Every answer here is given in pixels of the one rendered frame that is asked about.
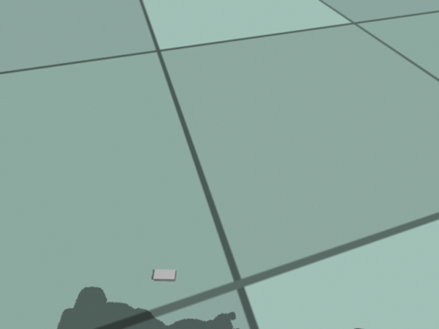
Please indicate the small box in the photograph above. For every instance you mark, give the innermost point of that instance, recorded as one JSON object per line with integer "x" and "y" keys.
{"x": 164, "y": 275}

